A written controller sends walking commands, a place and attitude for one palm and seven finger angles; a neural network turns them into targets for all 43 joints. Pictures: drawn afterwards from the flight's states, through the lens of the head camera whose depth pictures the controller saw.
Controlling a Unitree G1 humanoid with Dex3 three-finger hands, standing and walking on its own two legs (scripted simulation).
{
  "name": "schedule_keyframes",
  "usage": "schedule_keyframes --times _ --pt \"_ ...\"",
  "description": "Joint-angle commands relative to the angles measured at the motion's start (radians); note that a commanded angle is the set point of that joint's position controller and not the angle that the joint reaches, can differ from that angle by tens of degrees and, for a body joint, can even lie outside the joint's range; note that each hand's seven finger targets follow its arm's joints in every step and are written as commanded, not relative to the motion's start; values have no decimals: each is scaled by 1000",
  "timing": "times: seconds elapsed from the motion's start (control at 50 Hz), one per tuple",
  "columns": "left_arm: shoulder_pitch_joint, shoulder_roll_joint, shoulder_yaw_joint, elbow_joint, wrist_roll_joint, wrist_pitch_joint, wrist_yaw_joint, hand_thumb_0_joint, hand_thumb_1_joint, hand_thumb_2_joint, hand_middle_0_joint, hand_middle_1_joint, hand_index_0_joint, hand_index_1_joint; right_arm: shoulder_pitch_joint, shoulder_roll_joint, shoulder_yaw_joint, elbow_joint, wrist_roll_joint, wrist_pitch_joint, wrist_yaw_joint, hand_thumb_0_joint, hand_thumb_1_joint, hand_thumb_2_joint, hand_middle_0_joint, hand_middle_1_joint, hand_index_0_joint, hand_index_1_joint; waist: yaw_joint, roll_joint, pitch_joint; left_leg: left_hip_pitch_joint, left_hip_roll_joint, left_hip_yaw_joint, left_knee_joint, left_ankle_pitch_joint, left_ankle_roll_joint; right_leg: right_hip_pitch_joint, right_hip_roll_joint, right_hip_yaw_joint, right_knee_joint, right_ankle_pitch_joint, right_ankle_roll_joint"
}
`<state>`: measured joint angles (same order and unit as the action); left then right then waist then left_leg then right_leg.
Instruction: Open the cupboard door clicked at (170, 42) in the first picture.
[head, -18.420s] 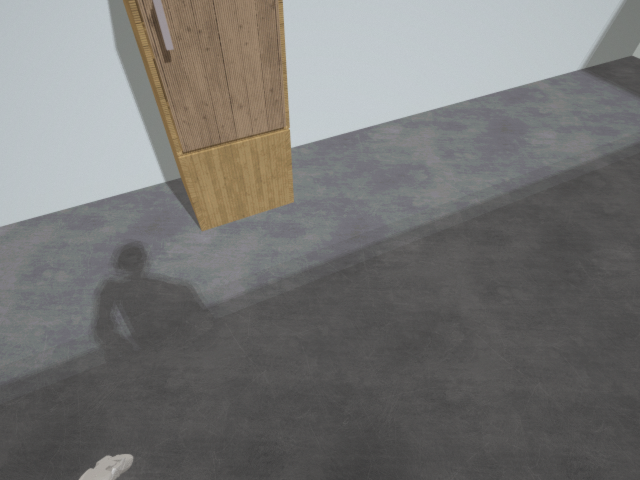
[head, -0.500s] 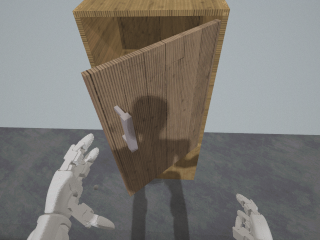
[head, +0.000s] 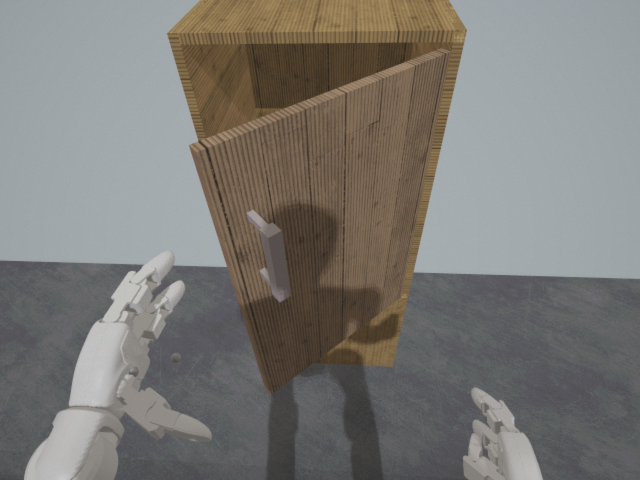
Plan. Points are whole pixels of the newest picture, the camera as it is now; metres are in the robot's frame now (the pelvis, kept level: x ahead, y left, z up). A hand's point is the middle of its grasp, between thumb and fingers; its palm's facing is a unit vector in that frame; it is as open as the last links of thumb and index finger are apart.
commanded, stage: draw the hand back to the body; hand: left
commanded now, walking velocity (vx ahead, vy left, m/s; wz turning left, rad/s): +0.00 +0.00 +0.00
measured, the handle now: (268, 256) +0.37 +0.11 +0.10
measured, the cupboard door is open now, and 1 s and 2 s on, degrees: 42 42 42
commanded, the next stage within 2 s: step back with the hand held close in 1.16 s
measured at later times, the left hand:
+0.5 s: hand (101, 324) +0.22 +0.24 +0.16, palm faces +0.34 -0.86 -0.38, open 12.5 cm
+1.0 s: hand (72, 305) +0.23 +0.26 +0.18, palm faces +0.44 -0.81 -0.40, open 7.6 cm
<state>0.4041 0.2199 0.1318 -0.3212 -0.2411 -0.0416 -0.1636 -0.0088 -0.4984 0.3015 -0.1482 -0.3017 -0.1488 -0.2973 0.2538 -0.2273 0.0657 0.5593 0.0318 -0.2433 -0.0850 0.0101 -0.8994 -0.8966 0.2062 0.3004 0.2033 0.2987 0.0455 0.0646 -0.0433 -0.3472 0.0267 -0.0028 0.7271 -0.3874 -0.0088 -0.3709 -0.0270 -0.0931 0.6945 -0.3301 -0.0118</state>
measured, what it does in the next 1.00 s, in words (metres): stands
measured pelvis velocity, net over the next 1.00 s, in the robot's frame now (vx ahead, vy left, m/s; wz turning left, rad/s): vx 0.02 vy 0.01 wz -0.04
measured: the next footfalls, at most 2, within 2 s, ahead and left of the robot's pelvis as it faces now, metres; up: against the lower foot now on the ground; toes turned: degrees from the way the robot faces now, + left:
right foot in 1.96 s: -0.06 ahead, -0.08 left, +0.00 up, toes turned +2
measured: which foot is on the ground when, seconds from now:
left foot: down 0.00-1.00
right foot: down 0.00-1.00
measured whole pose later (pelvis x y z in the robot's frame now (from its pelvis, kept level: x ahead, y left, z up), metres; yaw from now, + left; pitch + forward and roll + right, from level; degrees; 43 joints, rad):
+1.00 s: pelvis +0.02 +0.01 +0.03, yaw -2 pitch -5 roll -1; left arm 0.43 0.32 0.33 -0.36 -0.04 -0.10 0.11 0.01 0.85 0.88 -0.20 -0.30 -0.20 -0.30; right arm 0.18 -0.22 0.02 0.66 -0.02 -0.12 -0.07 0.01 -0.90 -0.90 0.21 0.30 0.20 0.30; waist 0.08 0.06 0.05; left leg -0.04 0.03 0.04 0.39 -0.27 0.00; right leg -0.08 -0.01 -0.06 0.36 -0.20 0.00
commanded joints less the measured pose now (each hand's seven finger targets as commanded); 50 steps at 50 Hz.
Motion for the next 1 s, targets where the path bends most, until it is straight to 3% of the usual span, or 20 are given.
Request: schedule_keyframes --times 0.0,0.06,0.08,0.1,0.12,0.14,0.24,0.34,0.48,0.56,0.64,0.66,0.76,0.82,0.86,0.98 --pt "-87 135 125 -260 -31 -58 2 0 -430 330 -153 -300 -153 -300 -129 -98 -39 -172 1 -79 -6 0 -900 -900 200 300 200 300 20 -46 -84 -2 -31 -27 -153 150 16 97 23 32 -142 100 -3" --pt "-75 156 154 -264 -39 -48 -9 0 -325 375 -156 -300 -156 -300 -129 -103 -39 -161 0 -81 -6 0 -900 -900 200 300 200 300 24 -46 -82 10 -30 -26 -153 175 17 112 24 31 -149 134 -4" --pt "-113 282 157 -345 118 -78 118 0 -290 390 -158 -300 -158 -300 -135 -96 -50 -145 -22 -64 -22 0 -900 -900 200 300 200 300 28 -40 -51 30 -21 0 -194 158 25 155 9 77 -218 116 -10" --pt "-35 204 136 -281 129 -70 173 0 -255 405 -159 -300 -159 -300 -128 -80 -46 -138 -32 -57 -26 0 -900 -900 200 300 200 300 14 -44 0 40 -23 5 -207 143 22 144 1 74 -249 92 -9" --pt "-5 167 110 -266 137 -66 194 0 -220 420 -160 -300 -160 -300 -125 -81 -45 -137 -31 -49 -22 0 -900 -900 200 300 200 300 11 -67 20 37 -20 0 -213 136 19 137 1 65 -253 73 -8" --pt "-20 158 92 -287 158 -70 211 0 -185 435 -161 -300 -161 -300 -131 -85 -44 -132 -31 -41 -20 0 -900 -900 200 300 200 300 9 -33 19 66 -17 2 -224 153 22 145 3 64 -258 91 -9" --pt "-60 199 117 -293 200 -94 270 0 -10 510 -168 -300 -168 -300 -155 -89 -49 -111 -41 -17 -20 0 -900 -900 200 300 200 300 9 -1 16 143 -10 4 -289 172 26 196 5 59 -303 94 -9" --pt "-46 232 165 -313 216 -112 296 0 165 585 -174 -300 -174 -300 -167 -89 -54 -94 -50 -9 -19 0 -900 -900 200 300 200 300 23 10 -30 198 -4 4 -339 261 24 278 8 52 -311 182 -13" --pt "2 234 207 -285 217 -113 296 0 410 690 -182 -300 -182 -300 -175 -91 -62 -77 -51 15 -2 0 -900 -900 200 300 200 300 30 -5 0 223 10 2 -371 413 11 330 16 46 -322 293 -11" --pt "-7 260 255 -255 214 -111 294 0 550 750 -187 -300 -187 -300 -182 -96 -71 -71 -51 38 0 0 -900 -900 200 300 200 300 34 -27 15 230 11 12 -378 425 12 342 19 53 -340 316 -11" --pt "-43 277 286 -286 210 -118 294 0 690 810 -192 -300 -192 -300 -179 -94 -76 -72 -50 51 4 0 -900 -900 200 300 200 300 33 6 -15 258 11 18 -379 454 11 352 20 58 -343 333 -10" --pt "-48 290 296 -289 212 -118 295 0 725 825 -194 -300 -194 -300 -185 -96 -76 -69 -51 49 4 0 -900 -900 200 300 200 300 35 45 -15 262 9 20 -377 457 10 355 19 61 -347 336 -12" --pt "-61 318 340 -281 206 -119 301 0 900 900 -200 -300 -200 -300 -185 -97 -80 -59 -51 50 6 0 -900 -900 200 300 200 300 38 26 -16 274 10 19 -379 477 8 357 21 59 -354 352 -10" --pt "-51 266 297 -244 200 -113 291 0 900 900 -200 -300 -200 -300 -185 -95 -82 -61 -47 58 10 0 -900 -900 200 300 200 300 28 -16 18 266 10 26 -386 445 15 338 21 58 -365 338 -5" --pt "-49 267 295 -220 201 -112 289 0 900 900 -200 -300 -200 -300 -188 -101 -86 -57 -47 61 9 0 -900 -900 200 300 200 300 29 -22 32 263 11 29 -387 428 18 335 20 59 -372 332 -6" --pt "-64 296 315 -271 203 -123 295 0 900 900 -200 -300 -200 -300 -194 -95 -85 -61 -52 57 9 0 -900 -900 200 300 200 300 36 12 -22 277 2 28 -388 417 18 360 18 64 -370 332 -6"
